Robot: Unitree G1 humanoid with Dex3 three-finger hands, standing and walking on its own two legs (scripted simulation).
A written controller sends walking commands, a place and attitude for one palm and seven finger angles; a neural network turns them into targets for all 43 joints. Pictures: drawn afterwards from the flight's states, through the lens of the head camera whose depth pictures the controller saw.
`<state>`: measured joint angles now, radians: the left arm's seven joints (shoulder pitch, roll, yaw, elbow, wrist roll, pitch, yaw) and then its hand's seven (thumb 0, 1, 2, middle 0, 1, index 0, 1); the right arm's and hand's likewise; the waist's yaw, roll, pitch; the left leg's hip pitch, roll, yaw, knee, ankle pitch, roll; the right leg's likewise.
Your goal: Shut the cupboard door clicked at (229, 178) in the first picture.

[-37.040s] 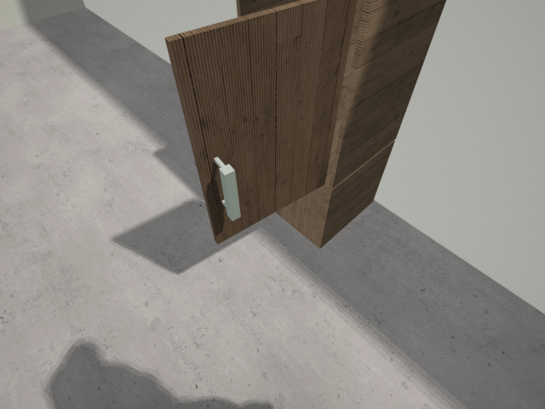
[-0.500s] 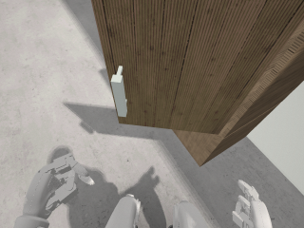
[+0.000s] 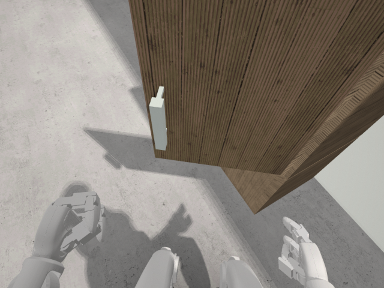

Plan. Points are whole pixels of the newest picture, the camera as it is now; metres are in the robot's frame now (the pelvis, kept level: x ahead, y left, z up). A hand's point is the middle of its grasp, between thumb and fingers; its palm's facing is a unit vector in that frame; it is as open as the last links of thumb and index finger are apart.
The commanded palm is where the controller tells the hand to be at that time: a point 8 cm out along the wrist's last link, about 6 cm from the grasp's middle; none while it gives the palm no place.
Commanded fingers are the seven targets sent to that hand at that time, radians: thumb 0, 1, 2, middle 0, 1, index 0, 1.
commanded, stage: raise the hand and make a fist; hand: left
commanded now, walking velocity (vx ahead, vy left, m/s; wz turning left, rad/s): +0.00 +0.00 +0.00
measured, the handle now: (161, 119) +0.48 +0.12 +0.02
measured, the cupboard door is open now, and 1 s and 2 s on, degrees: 52 52 52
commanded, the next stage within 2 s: bring the fist close to the handle in 0.42 s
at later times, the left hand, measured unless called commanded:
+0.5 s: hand (105, 222) +0.22 +0.18 +0.05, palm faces -0.07 -1.00 -0.02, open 3.1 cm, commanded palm +0.20 +0.23 +0.05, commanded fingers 0.00 0.90 0.90 -1.30 -1.50 -1.30 -1.50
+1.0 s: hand (136, 192) +0.29 +0.14 +0.04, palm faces -0.09 -1.00 -0.01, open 3.1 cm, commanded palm +0.28 +0.19 +0.04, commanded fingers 0.00 0.90 0.90 -1.30 -1.50 -1.30 -1.50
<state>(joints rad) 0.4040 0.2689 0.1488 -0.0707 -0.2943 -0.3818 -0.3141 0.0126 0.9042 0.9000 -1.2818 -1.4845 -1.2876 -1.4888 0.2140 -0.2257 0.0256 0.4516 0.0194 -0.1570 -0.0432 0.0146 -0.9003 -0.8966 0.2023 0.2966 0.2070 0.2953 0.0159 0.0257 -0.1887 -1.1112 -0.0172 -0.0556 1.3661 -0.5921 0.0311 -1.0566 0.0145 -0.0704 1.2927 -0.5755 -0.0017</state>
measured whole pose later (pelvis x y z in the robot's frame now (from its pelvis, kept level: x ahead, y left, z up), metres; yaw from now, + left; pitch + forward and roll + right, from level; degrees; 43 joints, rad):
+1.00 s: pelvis +0.00 -0.01 +0.00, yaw +0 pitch +21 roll -3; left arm 0.12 0.22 0.07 0.12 -0.22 -0.36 -0.20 0.01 0.90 0.90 -1.29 -1.50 -1.30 -1.50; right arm 0.23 -0.24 0.01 0.49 0.01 -0.10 -0.03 0.01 -0.90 -0.90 0.20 0.30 0.20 0.29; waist -0.02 0.03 -0.19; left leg -1.13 -0.01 -0.04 1.36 -0.59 0.02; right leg -1.10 0.02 -0.06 1.31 -0.58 -0.02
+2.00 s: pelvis +0.00 -0.02 +0.00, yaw +0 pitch +23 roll -1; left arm -0.33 0.17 0.08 0.61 -0.14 -0.50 -0.10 0.01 0.90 0.90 -1.30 -1.50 -1.30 -1.50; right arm 0.23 -0.25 -0.02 0.58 0.00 0.01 0.00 0.01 -0.90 -0.90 0.20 0.30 0.20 0.29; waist -0.06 0.02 -0.17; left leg -1.17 -0.01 -0.02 1.34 -0.57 0.01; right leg -1.16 0.02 -0.04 1.33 -0.57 -0.02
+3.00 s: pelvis -0.02 -0.01 -0.03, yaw -1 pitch +28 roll -3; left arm -0.95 0.32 0.14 1.15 -0.08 -0.46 -0.24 0.01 0.90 0.90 -1.29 -1.50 -1.30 -1.50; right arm 0.31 -0.26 0.01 0.64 -0.01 0.03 0.02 0.01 -0.90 -0.90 0.20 0.30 0.20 0.29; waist -0.18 0.05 -0.16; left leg -1.36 -0.01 -0.04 1.43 -0.56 0.02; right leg -1.33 0.02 -0.05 1.39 -0.55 -0.02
